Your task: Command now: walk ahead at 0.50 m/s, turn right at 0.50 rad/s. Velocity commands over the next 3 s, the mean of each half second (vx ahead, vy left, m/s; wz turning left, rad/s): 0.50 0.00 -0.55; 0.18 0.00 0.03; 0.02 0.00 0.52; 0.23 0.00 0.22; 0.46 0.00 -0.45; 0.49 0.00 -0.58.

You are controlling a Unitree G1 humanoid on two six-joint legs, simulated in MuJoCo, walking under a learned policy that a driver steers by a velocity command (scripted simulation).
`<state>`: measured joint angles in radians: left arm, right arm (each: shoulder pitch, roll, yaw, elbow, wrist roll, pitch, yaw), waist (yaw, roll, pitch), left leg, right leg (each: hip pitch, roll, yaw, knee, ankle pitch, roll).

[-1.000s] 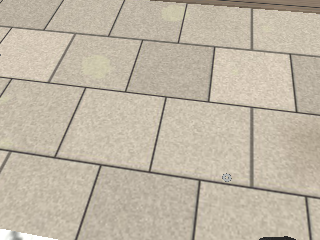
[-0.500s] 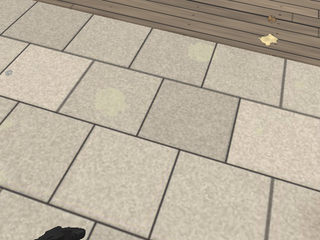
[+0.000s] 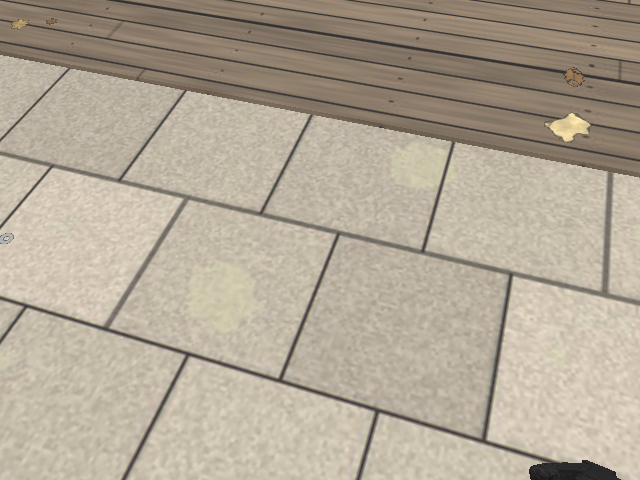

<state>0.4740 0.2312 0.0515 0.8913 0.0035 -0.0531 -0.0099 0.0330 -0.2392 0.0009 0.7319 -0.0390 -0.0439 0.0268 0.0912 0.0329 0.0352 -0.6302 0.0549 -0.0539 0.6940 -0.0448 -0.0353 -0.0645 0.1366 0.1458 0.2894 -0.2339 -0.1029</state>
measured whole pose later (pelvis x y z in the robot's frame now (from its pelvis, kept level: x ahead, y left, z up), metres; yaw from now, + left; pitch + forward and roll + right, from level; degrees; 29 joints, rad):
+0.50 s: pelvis +0.25 +0.02 +0.00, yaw -18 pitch +1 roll +1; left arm 0.11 0.29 0.06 0.72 0.04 0.01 -0.07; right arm 0.42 -0.25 -0.04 0.87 -0.02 -0.09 0.00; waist -0.05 -0.05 0.02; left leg -0.02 -0.02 0.18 0.24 -0.25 0.04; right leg -0.68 -0.06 0.01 0.89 -0.06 -0.03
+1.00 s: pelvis +0.36 -0.04 -0.01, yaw -14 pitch +0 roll +0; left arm 0.20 0.22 0.03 0.83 0.03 -0.01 0.03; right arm 0.27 -0.23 -0.05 0.85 -0.03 0.06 0.01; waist -0.02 0.02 0.05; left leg -0.45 0.04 0.03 0.89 -0.38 0.00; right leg -0.28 -0.01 -0.20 0.42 -0.14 -0.08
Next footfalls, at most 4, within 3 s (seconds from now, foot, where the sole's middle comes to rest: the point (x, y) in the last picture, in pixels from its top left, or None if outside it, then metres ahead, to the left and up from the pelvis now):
0.14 left None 0.24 0.12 -0.78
0.64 right None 0.43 -0.15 -0.78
1.12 left None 0.42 0.06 -0.78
1.68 right None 0.41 -0.13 -0.78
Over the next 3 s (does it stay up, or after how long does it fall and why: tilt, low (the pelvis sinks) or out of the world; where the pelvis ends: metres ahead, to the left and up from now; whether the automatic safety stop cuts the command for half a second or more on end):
stays up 0.91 -0.07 0.00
